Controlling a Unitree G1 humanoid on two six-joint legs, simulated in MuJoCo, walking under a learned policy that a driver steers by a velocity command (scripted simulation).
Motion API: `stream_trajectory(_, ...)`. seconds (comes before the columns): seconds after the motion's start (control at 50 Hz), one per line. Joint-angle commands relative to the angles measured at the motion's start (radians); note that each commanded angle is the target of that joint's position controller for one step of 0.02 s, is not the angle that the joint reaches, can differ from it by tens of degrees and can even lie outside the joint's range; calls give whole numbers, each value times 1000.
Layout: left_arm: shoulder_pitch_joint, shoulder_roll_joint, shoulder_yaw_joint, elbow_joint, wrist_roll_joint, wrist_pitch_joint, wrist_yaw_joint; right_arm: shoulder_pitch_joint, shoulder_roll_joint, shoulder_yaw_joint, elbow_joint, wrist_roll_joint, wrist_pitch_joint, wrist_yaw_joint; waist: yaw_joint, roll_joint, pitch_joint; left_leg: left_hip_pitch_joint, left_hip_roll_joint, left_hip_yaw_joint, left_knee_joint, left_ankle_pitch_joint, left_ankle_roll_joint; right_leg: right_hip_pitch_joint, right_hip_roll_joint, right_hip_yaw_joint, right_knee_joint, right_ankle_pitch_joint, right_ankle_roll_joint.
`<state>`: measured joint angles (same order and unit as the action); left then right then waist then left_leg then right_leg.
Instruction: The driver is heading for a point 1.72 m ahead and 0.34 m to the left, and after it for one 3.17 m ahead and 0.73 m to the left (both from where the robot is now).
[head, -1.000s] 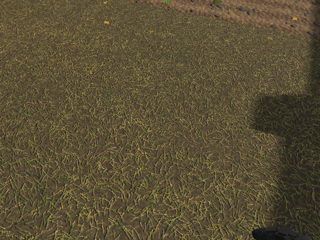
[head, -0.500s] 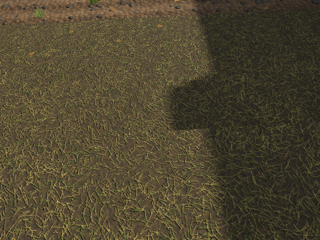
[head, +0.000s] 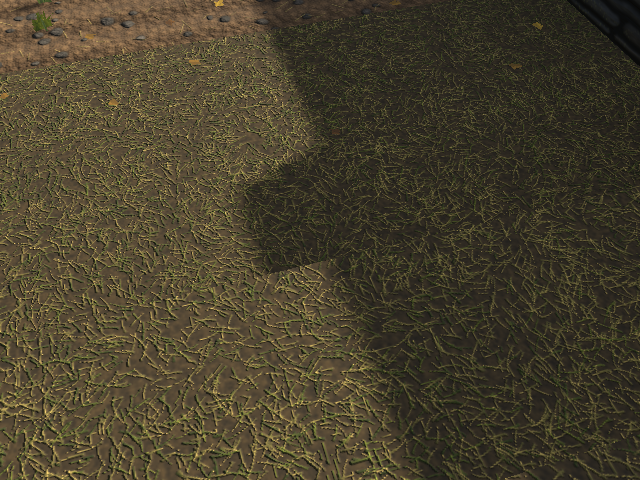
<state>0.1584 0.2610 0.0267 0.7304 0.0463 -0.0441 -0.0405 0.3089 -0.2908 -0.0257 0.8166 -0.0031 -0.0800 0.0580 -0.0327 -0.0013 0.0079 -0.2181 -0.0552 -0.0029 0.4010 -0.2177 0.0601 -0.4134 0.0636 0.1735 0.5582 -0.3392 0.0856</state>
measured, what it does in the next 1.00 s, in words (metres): steps on the spot, turning left: right foot, then left foot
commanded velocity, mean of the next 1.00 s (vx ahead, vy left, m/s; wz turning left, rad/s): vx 0.09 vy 0.00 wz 0.33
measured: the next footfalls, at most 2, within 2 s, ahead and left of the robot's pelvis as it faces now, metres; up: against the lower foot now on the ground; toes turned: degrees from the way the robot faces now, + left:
right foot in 0.40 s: +0.07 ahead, -0.13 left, +0.00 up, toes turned +13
left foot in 0.96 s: +0.14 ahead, +0.20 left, +0.00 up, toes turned +25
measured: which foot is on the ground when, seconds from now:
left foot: down 0.00-0.42, up 0.44-0.94, down 0.96-1.00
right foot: up 0.00-0.38, down 0.40-0.96, up 0.98-1.00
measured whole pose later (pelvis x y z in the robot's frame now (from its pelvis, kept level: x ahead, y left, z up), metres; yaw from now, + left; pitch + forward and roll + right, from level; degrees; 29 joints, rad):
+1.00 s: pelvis +0.08 +0.05 -0.01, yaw +23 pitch +0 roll -1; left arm 0.38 0.24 0.02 0.87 0.07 -0.07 -0.04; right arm 0.09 -0.28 -0.03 0.72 -0.05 -0.10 0.06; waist 0.05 0.03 0.08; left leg -0.34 0.02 0.01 0.48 -0.14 0.06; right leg -0.05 -0.08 -0.10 0.54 -0.45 0.02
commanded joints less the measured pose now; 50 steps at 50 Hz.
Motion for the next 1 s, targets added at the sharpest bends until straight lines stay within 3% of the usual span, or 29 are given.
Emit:
stream_trajectory(0.02, 5, 108, 39, -28, 16, 9, 31, -194, -104, -17, -131, 22, -56, 26, 89, 84, -15, -24, 223, -347, -137, -72, 103, -15, -75, -50, 120, -61, 73)
stream_trajectory(0.06, -37, 124, 45, -37, -3, -7, 50, -129, -201, -60, -136, 8, -54, 23, 57, 73, -15, -4, 214, -352, -94, 117, 150, 14, -68, -128, 90, 10, 39)
stream_trajectory(0.08, -67, 131, 48, -46, -16, -15, 61, -69, -225, -76, -127, 2, -55, 20, 31, 83, -16, 54, 229, -374, -71, 263, 189, -12, -65, -150, 91, 21, 23)
stream_trajectory(0.12, -123, 135, 50, -63, -19, -23, 76, 36, -209, -82, -111, -3, -59, 6, -13, 108, -48, 219, 280, -434, -32, 530, 258, -94, -77, -156, 134, -54, 11)
stream_trajectory(0.18, -147, 130, 50, -67, -4, -21, 77, 75, -179, -81, -111, -15, -65, -7, -32, 110, -74, 326, 316, -469, -5, 726, 285, -152, -98, -143, 231, -201, 26)
stream_trajectory(0.26, -154, 111, 43, -57, 3, -14, 68, 37, -174, -83, -121, -18, -53, -13, -23, 92, -67, 262, 274, -461, -57, 597, 255, -66, -94, -146, 153, -161, 25)
stream_trajectory(0.32, -107, 124, 44, -33, -13, -21, 55, -38, -204, -88, -149, -26, -29, -5, 8, 83, -62, 150, 234, -457, -83, 457, 238, 96, -55, -170, 6, -30, -8)
stream_trajectory(0.36, -59, 143, 50, -15, -36, -27, 42, -96, -219, -86, -161, -26, -2, 5, 45, 78, -50, 61, 209, -460, -73, 369, 223, 242, -28, -195, -189, 165, -51)
stream_trajectory(0.38, -48, 157, 54, -17, -44, -32, 38, -89, -203, -76, -154, -30, 10, 11, 49, 83, -53, 3, 197, -474, -70, 311, 197, 326, -49, -186, -233, 256, -88)
stream_trajectory(0.4, -29, 186, 63, -31, -43, -40, 40, -61, -166, -59, -143, -32, 15, 12, 61, 66, -78, -55, 160, -461, -43, 194, 140, 417, -123, -153, -241, 369, -161)
stream_trajectory(0.42, 44, 263, 80, -49, -37, -54, 54, -12, -88, -33, -153, -32, 21, 7, 71, -82, -164, -165, 36, -351, 112, -104, 22, 580, -336, 51, -277, 642, -356)
stream_trajectory(0.44, 51, 325, 102, -65, -9, -68, 61, -10, -72, -31, -182, -56, 6, -7, 60, -188, -109, -371, -57, -185, 298, -368, -83, 616, -552, 283, -348, 686, -567)
stream_trajectory(0.46, 24, 266, 94, -62, 9, -72, 74, -31, -146, -50, -153, -71, 6, -22, 60, -64, -55, -383, 20, -140, 487, -405, -101, 543, -532, 216, -393, 552, -520)
stream_trajectory(0.48, -50, 203, 77, -87, -10, -76, 68, -23, -173, -59, -128, -68, 12, -44, 23, -63, -18, -350, 33, -114, 570, -352, -106, 473, -444, 104, -405, 443, -429)
stream_trajectory(0.5, -144, 151, 59, -125, -18, -76, 62, 11, -183, -64, -99, -70, 16, -58, -15, -97, 8, -325, 41, -90, 629, -293, -119, 407, -385, 14, -418, 413, -371)
stream_trajectory(0.52, -154, 133, 52, -140, -21, -77, 60, 15, -160, -59, -98, -79, 19, -61, -23, -132, 8, -289, 48, -74, 663, -238, -124, 368, -355, -43, -423, 447, -353)
stream_trajectory(0.54, -151, 150, 60, -149, -13, -76, 63, 4, -133, -48, -104, -85, 21, -48, -26, -110, 9, -261, 50, -36, 706, -193, -124, 336, -338, -83, -426, 474, -351)
stream_trajectory(0.58, -59, 173, 74, -145, 3, -77, 74, -4, -100, -36, -97, -62, 33, -11, 29, -81, 26, -305, 75, -20, 626, -66, -118, 392, -319, -123, -485, 177, -333)
stream_trajectory(0.6, 12, 168, 73, -128, 7, -76, 76, -30, -98, -35, -97, -54, 38, 1, 68, -103, 52, -367, 85, -26, 577, -38, -117, 456, -337, -102, -512, 34, -325)
stream_trajectory(0.66, 162, 142, 62, -79, 23, -69, 68, -103, -98, -38, -104, -49, 41, 3, 117, -110, 94, -527, 106, -67, 446, 4, -88, 639, -415, -56, -533, -71, -330)
stream_trajectory(0.7, 194, 126, 54, -61, 27, -72, 55, -127, -80, -31, -101, -64, 37, -2, 120, -109, 101, -549, 108, -60, 389, 39, -63, 669, -422, -81, -540, -54, -339)
stream_trajectory(0.78, 189, 111, 38, -36, 36, -71, 34, -150, -43, -13, -99, -82, 27, 7, 94, -107, 119, -434, 104, -12, 314, 55, -20, 554, -394, -171, -567, 4, -334)
stream_trajectory(0.86, 162, 153, 42, 2, 19, -63, 14, -219, -30, -8, -139, -70, 17, 18, 46, -108, 98, -228, 79, 1, 187, 69, -12, 442, -351, -224, -488, 324, -323)
stream_trajectory(0.9, 102, 190, 51, 20, 14, -48, 8, -171, -61, -18, -119, -54, 4, 19, -12, -89, 80, -105, 63, 11, 81, 193, 1, 386, -343, -233, -396, 382, -293)
stream_trajectory(0.92, 97, 192, 49, 33, 16, -41, 6, -164, -78, -24, -114, -45, -8, 21, -23, -80, 62, -5, 45, 27, 41, 265, 23, 325, -325, -237, -341, 402, -270)
stream_trajectory(0.94, 107, 178, 44, 51, 26, -39, 4, -137, -126, -45, -109, -32, -23, 18, -44, -67, 18, 120, 36, 28, 47, 293, 58, 259, -293, -241, -268, 430, -229)
stream_trajectory(0.96, 125, 129, 30, 62, 33, -41, 1, -40, -208, -75, -97, -28, -36, 6, -83, 4, -74, 266, 115, -26, 47, 447, 127, 212, -213, -295, -97, 346, -152)
stream_trajectory(0.98, 298, -46, -20, 33, 37, -45, -2, 95, -302, -90, -99, -31, -40, -22, -22, 260, -369, 659, 412, -332, 51, 863, 383, 16, -79, -327, 198, -186, -82)
stream_trajectory(1.0, 251, 9, -10, 25, 18, -66, -15, 140, -239, -80, -112, -60, -51, -36, -67, 209, -287, 599, 501, -501, -73, 647, 406, -145, -44, -201, 383, -375, -91)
